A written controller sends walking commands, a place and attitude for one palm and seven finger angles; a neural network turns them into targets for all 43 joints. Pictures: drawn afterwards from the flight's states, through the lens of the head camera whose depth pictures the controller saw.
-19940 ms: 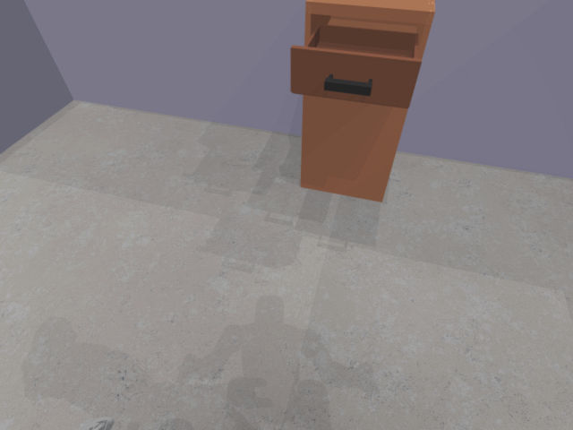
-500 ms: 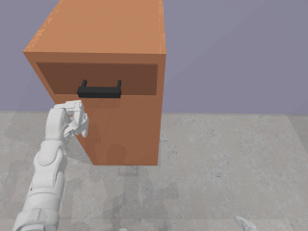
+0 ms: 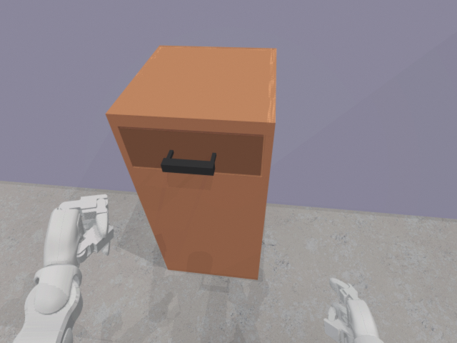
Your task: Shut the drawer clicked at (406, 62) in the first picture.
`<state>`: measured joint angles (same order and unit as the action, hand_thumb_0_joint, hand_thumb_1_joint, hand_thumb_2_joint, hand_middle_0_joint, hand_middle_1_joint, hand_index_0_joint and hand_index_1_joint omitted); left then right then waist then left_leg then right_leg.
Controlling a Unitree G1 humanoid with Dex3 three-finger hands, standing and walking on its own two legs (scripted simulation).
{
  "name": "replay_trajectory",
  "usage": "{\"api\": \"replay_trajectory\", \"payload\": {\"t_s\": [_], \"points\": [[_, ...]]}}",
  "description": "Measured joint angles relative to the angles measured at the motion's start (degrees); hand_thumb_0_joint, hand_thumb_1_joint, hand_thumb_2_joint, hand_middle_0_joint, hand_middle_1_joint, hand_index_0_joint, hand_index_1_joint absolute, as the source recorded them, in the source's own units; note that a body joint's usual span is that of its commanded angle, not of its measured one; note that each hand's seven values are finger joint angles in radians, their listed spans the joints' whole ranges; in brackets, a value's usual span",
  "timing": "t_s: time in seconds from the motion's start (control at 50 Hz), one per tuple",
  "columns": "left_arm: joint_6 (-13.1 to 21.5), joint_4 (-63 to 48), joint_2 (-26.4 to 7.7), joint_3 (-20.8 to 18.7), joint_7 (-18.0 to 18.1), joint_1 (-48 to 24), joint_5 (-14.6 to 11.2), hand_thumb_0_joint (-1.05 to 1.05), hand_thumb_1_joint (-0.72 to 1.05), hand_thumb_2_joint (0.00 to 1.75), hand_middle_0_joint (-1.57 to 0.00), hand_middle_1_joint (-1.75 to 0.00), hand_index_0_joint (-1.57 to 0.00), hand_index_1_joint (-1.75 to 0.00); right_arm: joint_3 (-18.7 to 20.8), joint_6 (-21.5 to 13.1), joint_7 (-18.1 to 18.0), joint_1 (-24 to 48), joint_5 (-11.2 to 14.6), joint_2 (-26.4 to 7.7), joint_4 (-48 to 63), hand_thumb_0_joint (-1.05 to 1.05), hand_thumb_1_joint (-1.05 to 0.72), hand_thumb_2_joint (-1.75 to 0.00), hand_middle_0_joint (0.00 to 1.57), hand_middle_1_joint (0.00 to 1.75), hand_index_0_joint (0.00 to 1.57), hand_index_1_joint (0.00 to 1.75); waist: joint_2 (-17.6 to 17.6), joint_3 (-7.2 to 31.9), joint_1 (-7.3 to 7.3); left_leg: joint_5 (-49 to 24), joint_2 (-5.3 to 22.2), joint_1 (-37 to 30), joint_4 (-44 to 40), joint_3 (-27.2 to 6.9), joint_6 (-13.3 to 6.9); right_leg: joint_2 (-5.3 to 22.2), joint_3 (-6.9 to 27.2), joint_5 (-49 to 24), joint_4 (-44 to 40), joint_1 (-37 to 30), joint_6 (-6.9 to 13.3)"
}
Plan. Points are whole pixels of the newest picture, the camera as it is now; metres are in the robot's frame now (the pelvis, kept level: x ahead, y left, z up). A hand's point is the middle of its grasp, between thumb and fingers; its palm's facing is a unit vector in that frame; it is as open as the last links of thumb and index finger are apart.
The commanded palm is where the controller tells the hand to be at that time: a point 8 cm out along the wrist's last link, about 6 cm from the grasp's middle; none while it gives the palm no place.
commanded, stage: draw the hand back to the body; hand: left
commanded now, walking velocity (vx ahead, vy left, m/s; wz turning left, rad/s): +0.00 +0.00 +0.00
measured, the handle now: (190, 160) +0.55 +0.17 -0.02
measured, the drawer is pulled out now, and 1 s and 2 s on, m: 0.00 0.00 0.00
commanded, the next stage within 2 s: step back with the hand held close in 0.48 s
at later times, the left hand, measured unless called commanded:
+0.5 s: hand (57, 262) +0.17 +0.23 +0.16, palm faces +0.43 -0.82 -0.38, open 3.2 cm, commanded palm +0.12 +0.27 +0.18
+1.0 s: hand (45, 274) +0.16 +0.25 +0.16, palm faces +0.30 -0.82 -0.49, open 3.2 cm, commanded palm +0.10 +0.29 +0.18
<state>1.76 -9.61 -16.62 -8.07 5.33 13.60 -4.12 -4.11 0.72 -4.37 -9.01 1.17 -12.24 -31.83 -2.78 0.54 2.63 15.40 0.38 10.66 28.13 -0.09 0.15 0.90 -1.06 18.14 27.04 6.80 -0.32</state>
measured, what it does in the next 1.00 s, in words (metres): stands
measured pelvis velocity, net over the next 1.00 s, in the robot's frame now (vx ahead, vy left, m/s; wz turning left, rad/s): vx -0.03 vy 0.01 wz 0.00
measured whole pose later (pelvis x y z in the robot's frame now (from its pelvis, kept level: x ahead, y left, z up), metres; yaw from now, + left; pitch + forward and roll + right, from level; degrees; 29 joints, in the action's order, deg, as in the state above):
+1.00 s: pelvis -0.03 +0.01 +0.00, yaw +0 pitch +0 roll -1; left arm 9.3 -32.6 -23.4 -20.1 6.5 36.9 -3.6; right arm 1.0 3.0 -4.2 -10.0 0.8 -13.3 -30.6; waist -1.5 -2.5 0.2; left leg 11.0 0.4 16.1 26.7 -0.2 -0.5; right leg 0.8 -1.1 13.3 24.7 11.8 -1.2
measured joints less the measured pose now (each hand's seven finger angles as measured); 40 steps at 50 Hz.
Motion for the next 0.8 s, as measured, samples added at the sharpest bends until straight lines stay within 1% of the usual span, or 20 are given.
{"api": "replay_trajectory", "payload": {"t_s": [0.16, 0.34, 0.42, 0.52, 0.58, 0.62, 0.66, 0.72, 0.8], "points": [[0.60, -9.18, -0.78, -3.44, 0.22, 8.79, 0.00, 0.01, 0.90, 0.90, -1.40, -1.60, -1.40, -1.60, 0.64, -1.44, 0.46, -1.23, -0.73, -0.03, -1.70, 0.01, -0.90, -0.89, 0.20, 0.30, 0.20, 0.30, -0.59, -0.59, 0.28, -1.02, 0.11, -2.89, -2.44, 0.10, 0.12, -0.12, 0.06, -1.05, -2.39, -2.80, 0.08], [2.99, -17.53, -2.62, -8.56, 0.67, 17.23, -0.18, 0.01, 0.89, 0.90, -1.40, -1.60, -1.40, -1.60, 1.99, -4.08, 0.20, -2.66, -0.61, -0.84, -2.73, 0.02, -0.90, -0.89, 0.20, 0.30, 0.20, 0.30, -1.20, -0.36, 0.87, -0.96, 0.60, -3.56, -2.34, -0.05, 0.42, -0.62, -0.06, -1.30, -2.88, -3.74, 0.35], [4.01, -17.71, -2.06, -8.97, 0.85, 17.88, -0.05, 0.01, 0.89, 0.90, -1.40, -1.60, -1.41, -1.60, 2.53, -5.06, -0.13, -2.60, -0.55, -1.12, -2.99, 0.02, -0.90, -0.89, 0.20, 0.30, 0.20, 0.30, -1.54, -0.74, 1.19, -1.04, 0.68, -3.54, -2.12, -0.36, 0.49, -0.73, -0.36, -1.36, -2.86, -3.92, 0.42], [4.04, -15.95, -1.01, -8.02, 0.97, 16.44, 0.19, 0.01, 0.89, 0.90, -1.40, -1.60, -1.41, -1.60, 2.53, -5.83, -0.64, -2.20, -0.70, -0.98, -3.34, 0.02, -0.90, -0.89, 0.20, 0.30, 0.20, 0.30, -1.30, -1.36, 1.35, -1.34, 0.79, -3.43, -2.18, -0.58, 0.61, -0.85, -0.57, -1.50, -2.76, -3.79, 0.59], [3.95, -16.01, -0.99, -7.65, 1.01, 16.31, 0.25, 0.01, 0.89, 0.90, -1.40, -1.60, -1.41, -1.60, 2.40, -6.44, -0.73, -2.17, -0.83, -0.72, -3.39, 0.02, -0.90, -0.89, 0.20, 0.30, 0.20, 0.30, -1.05, -1.41, 1.25, -1.32, 0.91, -3.53, -2.24, -0.49, 0.72, -0.96, -0.47, -1.48, -2.72, -3.79, 0.69], [4.00, -16.41, -1.19, -7.61, 1.00, 16.45, 0.23, 0.01, 0.89, 0.90, -1.40, -1.60, -1.41, -1.60, 2.32, -6.74, -0.74, -2.18, -0.86, -0.54, -3.40, 0.02, -0.90, -0.89, 0.20, 0.30, 0.20, 0.30, -0.93, -1.39, 1.14, -1.24, 0.99, -3.70, -2.28, -0.40, 0.77, -1.04, -0.37, -1.47, -2.79, -3.93, 0.74], [5.03, -17.00, -1.88, -8.79, 0.62, 16.37, 0.54, 0.01, 0.89, 0.90, -1.40, -1.60, -1.41, -1.60, 2.34, -5.96, -0.20, -2.14, -1.00, -0.59, -2.69, 0.02, -0.90, -0.89, 0.20, 0.30, 0.20, 0.30, -1.10, -1.09, 0.44, -0.99, 1.25, -2.58, -1.47, -0.86, 0.66, -1.34, -0.81, -1.70, -3.27, -3.58, 0.71], [7.47, -17.55, -3.05, -11.29, 0.55, 16.77, 0.86, 0.01, 0.89, 0.90, -1.40, -1.60, -1.41, -1.60, 2.85, -3.79, 0.66, -1.34, -1.18, -0.74, -1.78, 0.02, -0.90, -0.89, 0.20, 0.30, 0.20, 0.30, -1.10, -1.10, -0.83, -1.05, 1.43, -0.52, -0.79, -1.21, 0.68, -1.56, -1.11, -2.40, -3.80, -2.15, 0.58], [8.27, -18.43, -3.48, -11.84, 0.37, 19.28, 0.74, 0.01, 0.89, 0.90, -1.40, -1.60, -1.41, -1.60, 4.04, -0.88, 1.08, -0.62, -1.06, -1.22, -0.58, 0.01, -0.90, -0.89, 0.20, 0.30, 0.20, 0.30, -0.69, -1.62, -1.92, -2.13, 0.93, 1.28, -1.62, -0.61, 0.27, -1.00, -0.56, -3.18, -3.77, 0.22, 0.04]]}}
